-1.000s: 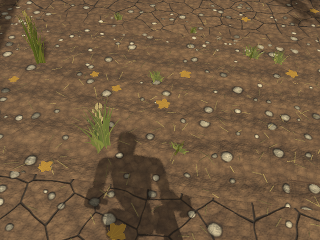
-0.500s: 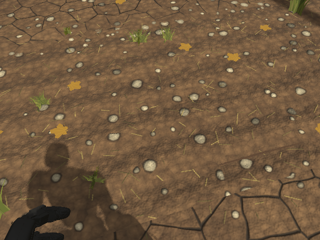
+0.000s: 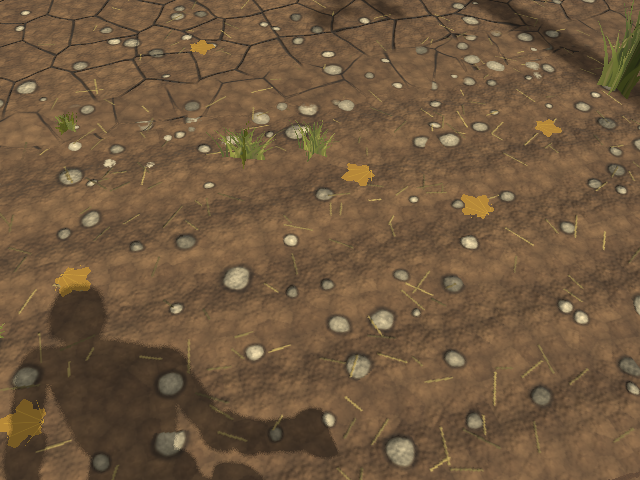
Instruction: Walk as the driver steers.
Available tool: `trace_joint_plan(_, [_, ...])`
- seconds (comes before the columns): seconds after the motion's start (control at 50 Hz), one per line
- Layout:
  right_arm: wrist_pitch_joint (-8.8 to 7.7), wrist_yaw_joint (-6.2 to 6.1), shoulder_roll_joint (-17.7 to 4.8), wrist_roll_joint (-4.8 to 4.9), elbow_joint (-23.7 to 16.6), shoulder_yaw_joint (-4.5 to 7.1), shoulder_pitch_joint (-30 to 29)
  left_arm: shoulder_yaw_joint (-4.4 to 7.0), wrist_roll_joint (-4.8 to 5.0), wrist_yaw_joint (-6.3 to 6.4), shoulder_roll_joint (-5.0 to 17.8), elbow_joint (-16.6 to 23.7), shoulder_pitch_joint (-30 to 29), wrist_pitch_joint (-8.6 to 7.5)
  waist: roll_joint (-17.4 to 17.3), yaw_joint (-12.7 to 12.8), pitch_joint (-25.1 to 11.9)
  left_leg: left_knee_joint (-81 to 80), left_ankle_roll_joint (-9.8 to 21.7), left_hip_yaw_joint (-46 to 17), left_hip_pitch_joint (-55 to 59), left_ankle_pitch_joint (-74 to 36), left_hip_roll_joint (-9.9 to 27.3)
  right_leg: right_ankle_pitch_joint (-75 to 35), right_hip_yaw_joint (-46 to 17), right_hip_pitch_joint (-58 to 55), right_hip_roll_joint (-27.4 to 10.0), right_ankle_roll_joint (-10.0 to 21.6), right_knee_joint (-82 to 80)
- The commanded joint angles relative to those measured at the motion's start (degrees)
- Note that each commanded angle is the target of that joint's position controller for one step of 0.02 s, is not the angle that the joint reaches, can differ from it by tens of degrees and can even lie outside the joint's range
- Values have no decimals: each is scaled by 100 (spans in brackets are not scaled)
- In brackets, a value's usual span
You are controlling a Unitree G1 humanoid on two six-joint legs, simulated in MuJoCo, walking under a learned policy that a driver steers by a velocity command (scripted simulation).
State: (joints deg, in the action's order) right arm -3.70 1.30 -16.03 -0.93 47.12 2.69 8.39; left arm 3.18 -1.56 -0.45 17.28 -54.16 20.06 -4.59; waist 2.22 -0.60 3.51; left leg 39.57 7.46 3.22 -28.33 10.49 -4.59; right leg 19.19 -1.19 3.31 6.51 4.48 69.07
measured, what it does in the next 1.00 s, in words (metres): walks ahead, turning left: right foot, then left foot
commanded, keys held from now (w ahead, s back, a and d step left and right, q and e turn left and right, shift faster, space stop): w+q+shift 0.78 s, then w+e+shift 0.22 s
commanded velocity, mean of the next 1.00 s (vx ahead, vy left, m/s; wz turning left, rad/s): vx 1.00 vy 0.00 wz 0.71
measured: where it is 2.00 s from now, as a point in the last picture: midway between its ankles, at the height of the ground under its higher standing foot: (108, 92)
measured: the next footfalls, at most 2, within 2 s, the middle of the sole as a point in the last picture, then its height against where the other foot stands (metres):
right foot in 0.34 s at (372, 434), level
left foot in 0.78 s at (215, 315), level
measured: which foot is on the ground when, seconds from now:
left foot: down 0.00-0.36, up 0.38-0.76, down 0.78-1.00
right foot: up 0.00-0.32, down 0.34-0.78, up 0.80-1.00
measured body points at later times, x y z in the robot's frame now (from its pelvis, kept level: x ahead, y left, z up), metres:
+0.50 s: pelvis +0.49 +0.00 +0.03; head +0.51 +0.01 +0.48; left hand +0.48 +0.31 -0.07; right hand +0.70 -0.25 -0.08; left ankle +0.36 +0.06 -0.59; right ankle +0.54 -0.12 -0.71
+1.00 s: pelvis +0.88 +0.25 +0.02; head +0.90 +0.25 +0.47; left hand +0.81 +0.51 -0.08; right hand +1.09 +0.06 -0.11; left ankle +0.83 +0.22 -0.71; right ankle +1.06 +0.17 -0.62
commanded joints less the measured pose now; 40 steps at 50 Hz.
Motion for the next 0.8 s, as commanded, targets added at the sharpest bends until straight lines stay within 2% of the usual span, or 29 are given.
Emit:
trace_joint_plan(0.02, [93,-28,-782,-20,429,293,1664,-62,-62,-24,505,1034,-861,-290,-77,-520,-336,-2517,1369,-4578,3387,2309,1840,-64,-558,4051,-626,-4,1252])
trace_joint_plan(0.04, [60,-78,-679,-33,528,248,1619,-107,-145,-42,345,1186,-1140,-241,82,-309,-8,-2529,1160,-3950,2652,1695,1501,22,-540,3765,-800,-37,736])
trace_joint_plan(0.06, [27,-132,-689,-19,566,216,1534,-168,-213,-61,239,1262,-1051,-139,-110,-29,91,-2556,1129,-3620,2155,1307,1323,153,-497,3518,-860,-124,475])
trace_joint_plan(0.1, [-80,-120,-782,80,527,220,1410,-219,-246,-34,244,1407,-1135,20,-298,216,232,-2810,1113,-3132,1454,977,1008,394,-375,3262,-1016,-319,-415])
trace_joint_plan(0.14, [-155,-109,-919,96,375,277,1231,-282,-165,-76,283,1787,-1907,24,-295,145,519,-3318,1153,-2806,635,585,790,-387,-52,2888,-1070,-595,-1646])
trace_joint_plan(0.18, [-203,-57,-1012,82,265,365,1125,-356,-52,-151,170,2024,-2385,4,-321,2,529,-3522,890,-2485,198,52,562,-1703,78,2094,-1020,-745,-2908])
trace_joint_plan(0.22, [-238,11,-1093,152,248,431,1282,-332,45,-164,211,2069,-2471,-9,-332,-172,265,-3534,632,-2487,411,-716,635,-2697,120,1391,-901,-720,-3456])
trace_joint_plan(0.28, [-169,-42,-1153,174,256,485,1563,-224,44,-76,470,2094,-2356,-22,-414,-210,-57,-2706,340,-2592,1643,-1964,737,-2307,20,1227,-754,-624,-4003])
trace_joint_plan(0.3, [-144,-71,-1280,142,242,516,1589,-141,37,-19,636,1987,-1955,-43,-393,-23,-383,-1987,226,-2552,1956,-2902,719,-1768,38,809,-603,-563,-4047])
trace_joint_plan(0.32, [-124,-72,-1451,93,221,550,1500,-34,32,59,819,1765,-1113,-70,-259,451,-921,-788,93,-2373,1977,-3478,542,-1250,113,-56,-517,-498,-4048])
trace_joint_plan(0.34, [-152,-46,-1376,48,127,528,1260,91,-13,180,1083,1519,45,-81,-218,1067,-1518,739,-23,-2235,1257,-3127,329,-701,-140,-1389,-919,-400,-3776])
trace_joint_plan(0.36, [-209,-71,-491,-13,-104,296,1159,209,-187,302,1475,1354,1226,-90,776,1326,-2287,2770,50,-1837,275,175,-4,1466,-1654,-2584,-2376,-306,-3898])
trace_joint_plan(0.38, [-182,-80,-95,344,-511,133,1952,301,-298,238,1901,1426,562,-43,2656,449,-2808,4089,-65,-1195,-1195,1879,-295,2927,-5180,-3005,-3614,274,-5522])
trace_joint_plan(0.4, [-52,-158,-579,154,-290,148,1436,238,-254,199,1196,1593,-148,-5,1280,473,-1759,4368,4,-1018,-1763,1152,293,3572,-4738,-2128,-3278,352,-5713])
trace_joint_plan(0.42, [4,-96,-732,48,-335,191,923,122,-204,176,715,1618,-458,5,518,519,-1067,4062,-25,-849,-1777,666,534,2423,-3418,-1439,-2954,286,-5533])
trace_joint_plan(0.44, [50,-14,-705,16,-351,195,661,74,-232,151,517,1477,-437,2,6,476,-673,3833,-80,-814,-1593,486,715,1013,-2467,-880,-2685,221,-5509])
trace_joint_plan(0.48, [198,158,-405,-76,-585,127,290,-6,-165,150,293,1060,10,-68,233,350,-313,3648,-109,-753,-1577,480,945,-441,-1281,-451,-2332,40,-5528])
trace_joint_plan(0.52, [327,228,-178,-54,-887,33,-65,-44,-9,71,139,783,293,-166,291,229,-236,3627,-96,-636,-1934,472,1059,-1712,-584,-519,-2289,-87,-5586])
trace_joint_plan(0.58, [345,336,-169,-74,-1321,-89,-694,-45,21,43,195,712,62,-273,240,7,35,2861,-114,-346,-1856,-301,1066,-2835,480,-86,-2083,-160,-5975])
trace_joint_plan(0.6, [363,361,-241,-34,-1286,-84,-803,-59,13,71,138,665,-27,-270,140,11,36,2657,-104,-133,-1694,-591,874,-3020,945,-65,-1699,-262,-6100])
trace_joint_plan(0.62, [351,413,-178,-36,-1492,-156,-946,-47,1,72,348,685,-6,-309,187,-113,256,1960,-50,-46,-1481,-821,1004,-3545,1129,155,-1891,-280,-6129])
trace_joint_plan(0.66, [349,459,-212,-76,-1557,-211,-1369,-31,10,94,458,552,177,-308,-127,-74,545,975,101,547,-880,-1097,726,-4709,1626,190,-1764,-431,-6223])
trace_joint_plan(0.68, [343,457,-306,-73,-1485,-195,-1362,3,2,125,616,567,314,-283,-115,-63,383,748,177,813,-446,-1102,440,-5779,1717,-5,-1733,-469,-6015])
trace_joint_plan(0.7, [332,448,-397,-78,-1402,-176,-1151,38,-2,192,796,565,453,-237,60,-213,188,607,261,948,-50,-1001,203,-7084,1753,-264,-1822,-504,-5536])
trace_joint_plan(0.72, [320,414,-531,-69,-1251,-126,-690,94,-3,252,1022,606,436,-160,262,-509,-137,509,350,914,535,-800,24,-7907,1732,-404,-1947,-526,-4828])
trace_joint_plan(0.74, [311,356,-739,-70,-1018,-29,119,148,-12,287,1218,674,302,-59,343,-953,-568,496,469,813,1464,-528,-151,-8365,1655,-289,-2075,-509,-3700])
trace_joint_plan(0.76, [302,261,-1005,-71,-639,124,1363,181,-30,284,1322,824,-27,27,367,-1500,-1062,314,700,474,2825,-304,-187,-8204,1488,270,-2184,-436,-2146])
trace_joint_plan(0.78, [297,101,-1247,1,-313,311,2057,190,-74,196,1193,868,-134,97,-147,-1614,-1272,-173,935,-95,4099,-62,-32,-4696,1470,1354,-1675,-416,-8])
trace_joint_plan(0.8, [365,-43,-1653,57,-341,411,1545,-1,-165,108,404,1117,1,45,-1523,-851,-950,-107,1082,-1729,4511,-921,983,891,1360,3106,-721,-475,2283])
